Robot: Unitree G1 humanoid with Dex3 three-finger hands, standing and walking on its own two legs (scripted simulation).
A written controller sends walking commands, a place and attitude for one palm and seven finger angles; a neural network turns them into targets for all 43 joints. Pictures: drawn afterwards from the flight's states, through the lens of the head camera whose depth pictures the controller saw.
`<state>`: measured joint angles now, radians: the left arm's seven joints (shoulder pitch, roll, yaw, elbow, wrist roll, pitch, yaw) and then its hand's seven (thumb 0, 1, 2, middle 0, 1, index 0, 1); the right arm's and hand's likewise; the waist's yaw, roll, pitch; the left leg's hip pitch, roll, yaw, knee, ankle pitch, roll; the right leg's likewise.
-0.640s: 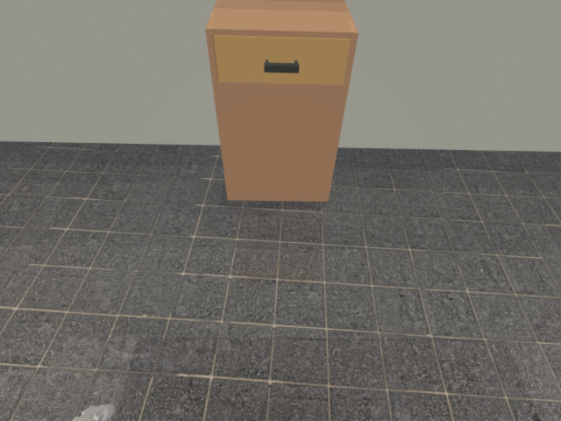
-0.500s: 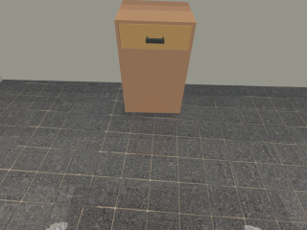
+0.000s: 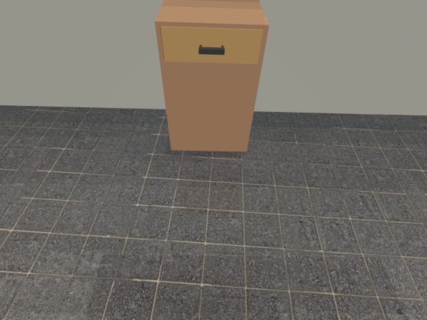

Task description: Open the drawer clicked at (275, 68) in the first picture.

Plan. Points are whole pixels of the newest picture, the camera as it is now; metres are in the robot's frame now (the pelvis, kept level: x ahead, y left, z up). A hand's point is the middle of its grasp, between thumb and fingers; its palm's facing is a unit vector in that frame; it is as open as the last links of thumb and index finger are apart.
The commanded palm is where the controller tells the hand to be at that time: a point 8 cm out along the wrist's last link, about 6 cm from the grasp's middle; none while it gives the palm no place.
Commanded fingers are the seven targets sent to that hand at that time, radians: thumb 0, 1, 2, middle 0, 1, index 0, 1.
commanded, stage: stand and wait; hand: left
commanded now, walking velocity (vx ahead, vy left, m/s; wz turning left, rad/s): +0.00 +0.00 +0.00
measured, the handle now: (211, 48) +1.26 +0.08 -0.06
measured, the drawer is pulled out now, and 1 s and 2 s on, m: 0.00 0.00 0.00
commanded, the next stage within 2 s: look at it before walking up in 0.18 s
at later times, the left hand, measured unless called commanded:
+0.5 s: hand out of the picture +0.08 +0.24 -0.16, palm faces -0.04 -0.94 -0.33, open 7.4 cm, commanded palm none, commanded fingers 0.00 0.90 0.90 -0.20 -0.30 -0.20 -0.30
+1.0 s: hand out of the picture +0.08 +0.24 -0.16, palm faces -0.03 -0.95 -0.32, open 7.4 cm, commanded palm none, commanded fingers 0.00 0.90 0.90 -0.20 -0.30 -0.20 -0.30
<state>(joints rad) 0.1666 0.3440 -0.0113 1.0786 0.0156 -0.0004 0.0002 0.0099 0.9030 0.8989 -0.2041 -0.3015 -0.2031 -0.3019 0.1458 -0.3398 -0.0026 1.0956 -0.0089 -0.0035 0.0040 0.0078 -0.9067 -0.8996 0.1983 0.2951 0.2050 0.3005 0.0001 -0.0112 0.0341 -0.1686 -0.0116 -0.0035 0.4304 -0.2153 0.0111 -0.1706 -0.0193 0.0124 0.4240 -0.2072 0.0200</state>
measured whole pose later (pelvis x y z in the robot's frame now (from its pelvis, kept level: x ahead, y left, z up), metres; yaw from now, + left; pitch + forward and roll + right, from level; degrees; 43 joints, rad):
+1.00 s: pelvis +0.01 +0.00 +0.00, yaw -1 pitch -2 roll +0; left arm 0.17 0.33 -0.01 1.09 0.02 0.00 0.01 0.01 0.90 0.90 -0.20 -0.30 -0.20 -0.30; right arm 0.12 -0.32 0.00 1.11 -0.01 0.00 0.00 0.01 -0.91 -0.90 0.20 0.29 0.20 0.30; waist 0.01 -0.01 0.02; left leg -0.15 0.00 0.01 0.40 -0.22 0.00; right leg -0.16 -0.01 0.03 0.40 -0.21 0.01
